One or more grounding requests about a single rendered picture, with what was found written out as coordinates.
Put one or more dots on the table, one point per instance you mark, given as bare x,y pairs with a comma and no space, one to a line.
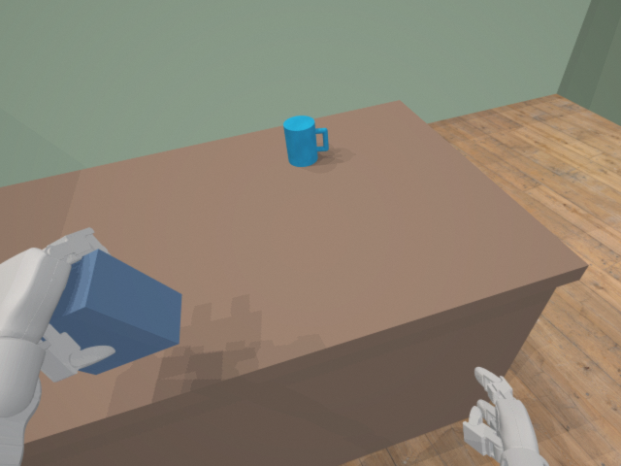
327,311

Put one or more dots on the left robot forearm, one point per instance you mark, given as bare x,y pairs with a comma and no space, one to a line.
20,394

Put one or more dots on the robot right hand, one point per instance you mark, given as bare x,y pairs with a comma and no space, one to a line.
510,424

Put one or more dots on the robot left hand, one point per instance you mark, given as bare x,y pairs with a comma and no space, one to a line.
31,284

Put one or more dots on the sponge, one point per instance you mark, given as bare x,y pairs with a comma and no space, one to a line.
109,303

